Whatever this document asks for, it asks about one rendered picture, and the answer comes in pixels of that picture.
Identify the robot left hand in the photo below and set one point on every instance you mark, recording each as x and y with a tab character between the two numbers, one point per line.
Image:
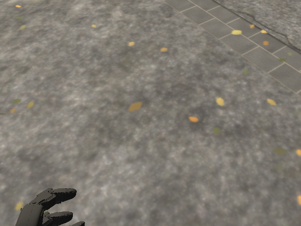
33	213

